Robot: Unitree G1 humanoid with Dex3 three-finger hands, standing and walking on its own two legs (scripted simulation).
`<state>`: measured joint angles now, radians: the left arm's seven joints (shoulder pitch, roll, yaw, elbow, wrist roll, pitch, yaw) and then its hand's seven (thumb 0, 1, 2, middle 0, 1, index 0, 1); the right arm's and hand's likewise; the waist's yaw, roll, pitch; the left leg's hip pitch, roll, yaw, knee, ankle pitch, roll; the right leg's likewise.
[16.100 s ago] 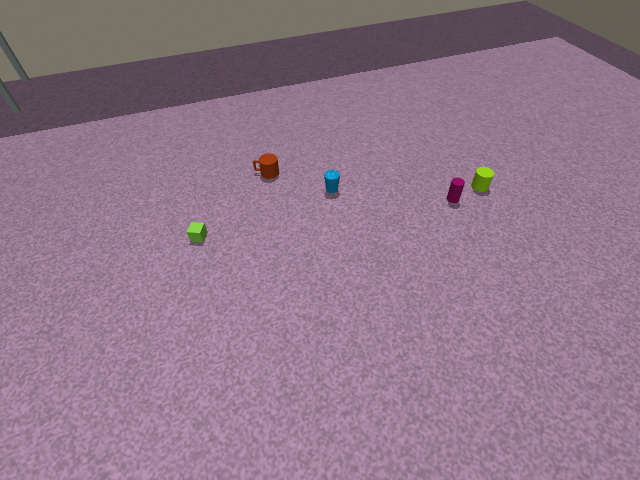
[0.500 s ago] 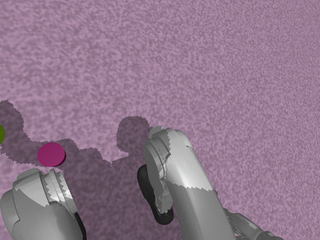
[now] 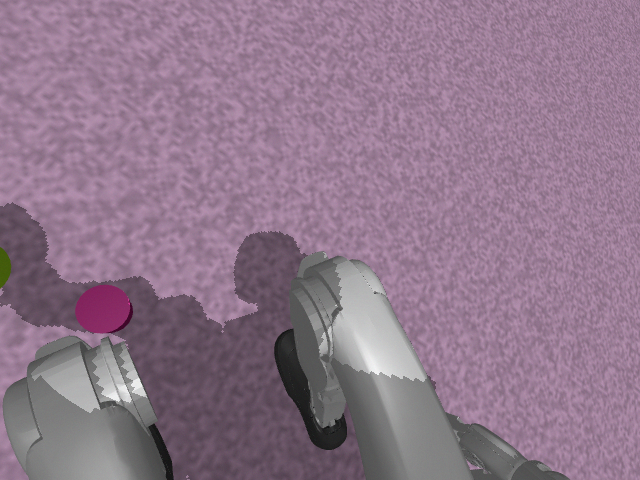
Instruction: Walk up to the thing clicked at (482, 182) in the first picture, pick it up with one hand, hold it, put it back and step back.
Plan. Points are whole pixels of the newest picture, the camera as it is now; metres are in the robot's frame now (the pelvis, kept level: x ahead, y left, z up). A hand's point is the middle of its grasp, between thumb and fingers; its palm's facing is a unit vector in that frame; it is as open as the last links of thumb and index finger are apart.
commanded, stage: settle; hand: left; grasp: from above
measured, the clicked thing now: out of the picture +0.44 +0.30 -0.26
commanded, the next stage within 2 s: lift in 0.98 s
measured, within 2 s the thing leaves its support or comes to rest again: leaves its support in 0.44 s
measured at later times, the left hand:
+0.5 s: hand out of the picture +0.44 +0.30 -0.21, palm faces -0.38 -0.14 -0.91, open 10.4 cm
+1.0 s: hand out of the picture +0.42 +0.31 -0.12, palm faces -0.46 -0.12 -0.88, open 10.3 cm
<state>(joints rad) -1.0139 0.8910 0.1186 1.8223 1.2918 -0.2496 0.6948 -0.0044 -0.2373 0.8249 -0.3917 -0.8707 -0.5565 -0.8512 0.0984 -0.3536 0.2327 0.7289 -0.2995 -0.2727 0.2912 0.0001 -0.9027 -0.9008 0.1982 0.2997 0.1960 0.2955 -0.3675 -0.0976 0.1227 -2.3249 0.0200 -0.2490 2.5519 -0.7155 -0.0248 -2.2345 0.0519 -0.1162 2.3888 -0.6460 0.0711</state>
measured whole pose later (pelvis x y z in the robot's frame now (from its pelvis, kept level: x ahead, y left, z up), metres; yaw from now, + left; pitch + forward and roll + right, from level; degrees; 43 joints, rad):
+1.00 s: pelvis +0.00 -0.01 +0.05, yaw +6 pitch +34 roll -7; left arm -0.88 0.66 0.05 1.33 1.19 -0.18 0.33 -0.01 -0.14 0.78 -0.51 -0.85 -0.60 -0.85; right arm 0.13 -0.30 0.05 0.73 -0.12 -0.08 0.19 0.00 -0.93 -0.91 0.20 0.30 0.20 0.30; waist -0.22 0.01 -0.06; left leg -2.26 0.01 -0.15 2.35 -0.69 -0.03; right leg -2.20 0.01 -0.05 2.27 -0.67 0.04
